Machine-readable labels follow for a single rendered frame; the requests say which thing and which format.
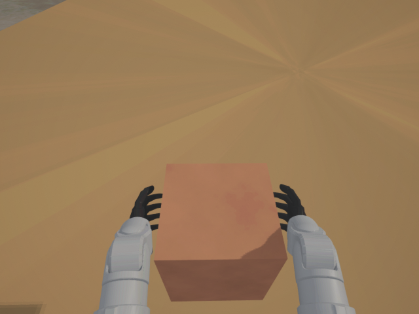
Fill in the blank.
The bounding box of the right robot forearm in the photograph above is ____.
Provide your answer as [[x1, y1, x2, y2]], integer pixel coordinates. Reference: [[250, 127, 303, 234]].
[[287, 215, 356, 314]]

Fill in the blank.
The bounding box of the carton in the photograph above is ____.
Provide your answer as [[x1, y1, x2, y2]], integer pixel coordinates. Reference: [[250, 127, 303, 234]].
[[154, 163, 287, 302]]

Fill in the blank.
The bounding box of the left robot forearm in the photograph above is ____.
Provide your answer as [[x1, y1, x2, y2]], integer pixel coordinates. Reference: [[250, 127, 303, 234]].
[[94, 217, 153, 314]]

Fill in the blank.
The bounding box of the robot left hand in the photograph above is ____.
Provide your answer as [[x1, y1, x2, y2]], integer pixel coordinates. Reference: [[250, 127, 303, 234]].
[[130, 186, 162, 231]]

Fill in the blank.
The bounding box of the robot right hand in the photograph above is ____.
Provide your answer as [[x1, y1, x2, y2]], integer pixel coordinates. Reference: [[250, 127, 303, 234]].
[[273, 184, 306, 231]]

